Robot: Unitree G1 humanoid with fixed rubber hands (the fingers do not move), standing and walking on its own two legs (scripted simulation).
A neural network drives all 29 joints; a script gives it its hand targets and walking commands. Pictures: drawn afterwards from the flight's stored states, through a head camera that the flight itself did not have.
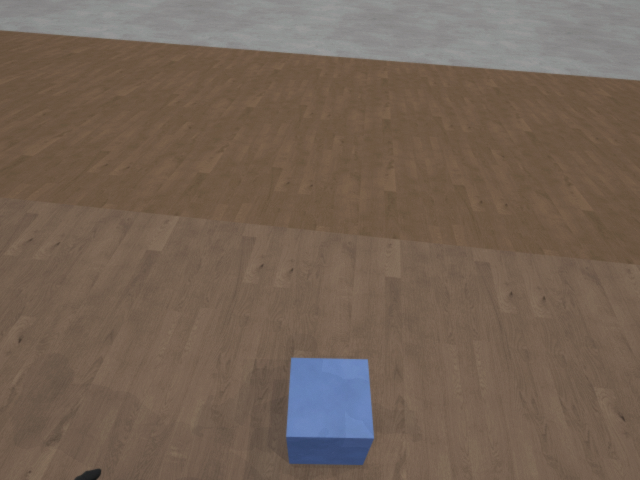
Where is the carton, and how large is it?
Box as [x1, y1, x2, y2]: [286, 358, 373, 464]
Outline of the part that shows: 291,358 286,431 289,463 362,464 373,439 367,359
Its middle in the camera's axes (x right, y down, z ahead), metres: +0.02 +0.49 +1.09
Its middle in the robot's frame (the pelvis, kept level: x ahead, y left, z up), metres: +0.44 -0.03 -0.66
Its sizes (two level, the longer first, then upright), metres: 0.210 0.200 0.250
